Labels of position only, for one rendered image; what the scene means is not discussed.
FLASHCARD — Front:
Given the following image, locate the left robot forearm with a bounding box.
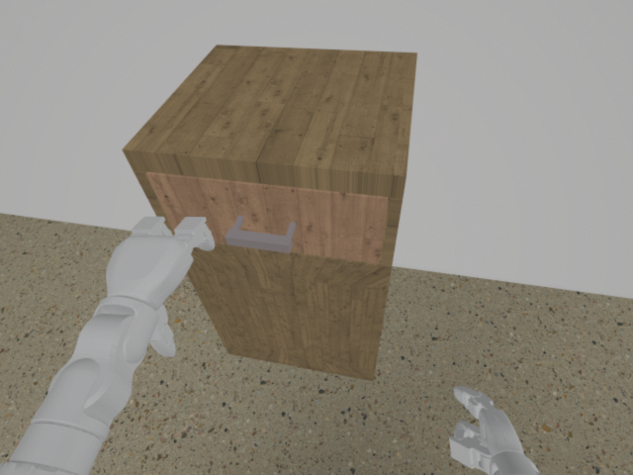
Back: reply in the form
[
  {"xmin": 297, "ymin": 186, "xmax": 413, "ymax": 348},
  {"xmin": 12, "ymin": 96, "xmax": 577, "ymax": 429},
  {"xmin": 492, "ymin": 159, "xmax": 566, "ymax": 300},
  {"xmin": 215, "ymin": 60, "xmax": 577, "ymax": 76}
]
[{"xmin": 0, "ymin": 296, "xmax": 159, "ymax": 475}]

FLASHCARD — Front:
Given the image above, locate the right robot forearm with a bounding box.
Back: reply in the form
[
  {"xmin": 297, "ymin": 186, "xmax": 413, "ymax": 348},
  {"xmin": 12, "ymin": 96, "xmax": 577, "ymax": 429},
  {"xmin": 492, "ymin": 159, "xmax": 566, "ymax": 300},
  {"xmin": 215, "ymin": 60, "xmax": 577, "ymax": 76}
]
[{"xmin": 490, "ymin": 451, "xmax": 541, "ymax": 475}]

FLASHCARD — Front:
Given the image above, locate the cabinet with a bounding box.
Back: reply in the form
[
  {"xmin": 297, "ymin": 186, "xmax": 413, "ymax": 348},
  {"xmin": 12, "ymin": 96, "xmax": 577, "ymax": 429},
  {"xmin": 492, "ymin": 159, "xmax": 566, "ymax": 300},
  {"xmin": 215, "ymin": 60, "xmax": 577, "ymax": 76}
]
[{"xmin": 122, "ymin": 45, "xmax": 417, "ymax": 381}]

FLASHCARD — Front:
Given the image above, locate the handle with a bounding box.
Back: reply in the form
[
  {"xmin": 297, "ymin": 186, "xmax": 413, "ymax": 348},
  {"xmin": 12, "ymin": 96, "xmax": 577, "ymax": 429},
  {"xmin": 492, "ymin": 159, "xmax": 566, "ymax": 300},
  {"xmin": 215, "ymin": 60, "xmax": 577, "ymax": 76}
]
[{"xmin": 225, "ymin": 216, "xmax": 296, "ymax": 253}]

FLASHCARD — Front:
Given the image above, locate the drawer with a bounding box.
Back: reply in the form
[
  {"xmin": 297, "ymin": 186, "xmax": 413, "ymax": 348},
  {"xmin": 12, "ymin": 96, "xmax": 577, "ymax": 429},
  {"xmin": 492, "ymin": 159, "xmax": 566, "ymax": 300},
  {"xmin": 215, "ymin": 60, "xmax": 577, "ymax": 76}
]
[{"xmin": 145, "ymin": 172, "xmax": 389, "ymax": 264}]

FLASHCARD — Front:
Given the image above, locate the right robot hand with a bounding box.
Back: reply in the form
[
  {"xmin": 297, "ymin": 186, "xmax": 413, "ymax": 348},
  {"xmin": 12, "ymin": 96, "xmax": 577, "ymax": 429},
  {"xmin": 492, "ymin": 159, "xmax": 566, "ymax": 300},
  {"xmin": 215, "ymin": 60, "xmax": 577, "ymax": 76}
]
[{"xmin": 449, "ymin": 386, "xmax": 524, "ymax": 475}]

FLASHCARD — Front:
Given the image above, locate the left robot hand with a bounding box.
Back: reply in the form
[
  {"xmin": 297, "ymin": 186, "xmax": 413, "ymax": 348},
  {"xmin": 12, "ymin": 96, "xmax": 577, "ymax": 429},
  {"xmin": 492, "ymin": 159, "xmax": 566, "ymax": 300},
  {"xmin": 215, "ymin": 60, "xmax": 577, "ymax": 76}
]
[{"xmin": 106, "ymin": 217, "xmax": 215, "ymax": 357}]

